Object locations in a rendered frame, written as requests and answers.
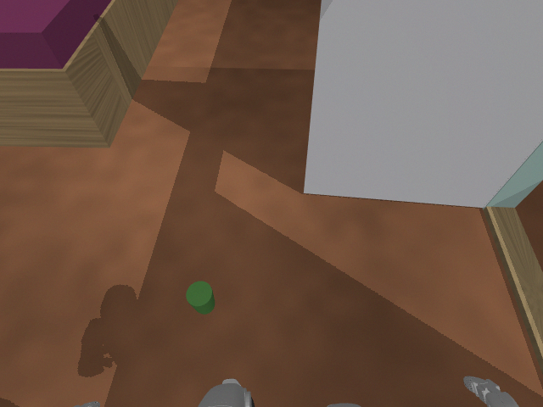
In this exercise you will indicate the right robot hand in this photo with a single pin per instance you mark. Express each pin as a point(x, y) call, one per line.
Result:
point(489, 392)

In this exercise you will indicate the bed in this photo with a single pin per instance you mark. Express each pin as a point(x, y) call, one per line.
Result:
point(69, 69)

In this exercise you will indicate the cup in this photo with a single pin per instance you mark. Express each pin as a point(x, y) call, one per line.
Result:
point(201, 297)

